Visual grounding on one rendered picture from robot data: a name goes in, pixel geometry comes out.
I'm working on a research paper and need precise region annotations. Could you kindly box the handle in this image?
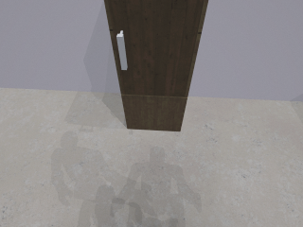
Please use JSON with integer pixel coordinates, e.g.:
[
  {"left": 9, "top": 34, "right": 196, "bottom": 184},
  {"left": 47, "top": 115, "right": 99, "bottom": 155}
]
[{"left": 116, "top": 30, "right": 128, "bottom": 70}]

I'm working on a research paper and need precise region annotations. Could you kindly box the cupboard door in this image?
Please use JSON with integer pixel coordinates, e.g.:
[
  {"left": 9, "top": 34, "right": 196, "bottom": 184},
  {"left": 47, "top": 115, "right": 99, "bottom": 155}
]
[{"left": 108, "top": 0, "right": 204, "bottom": 97}]

